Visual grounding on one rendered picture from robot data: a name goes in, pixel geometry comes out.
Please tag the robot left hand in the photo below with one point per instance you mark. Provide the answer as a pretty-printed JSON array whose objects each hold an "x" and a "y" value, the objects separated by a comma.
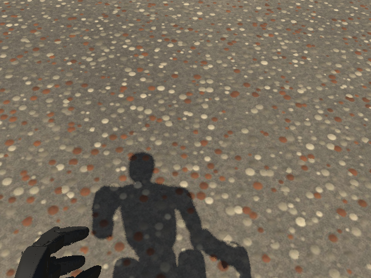
[{"x": 36, "y": 262}]

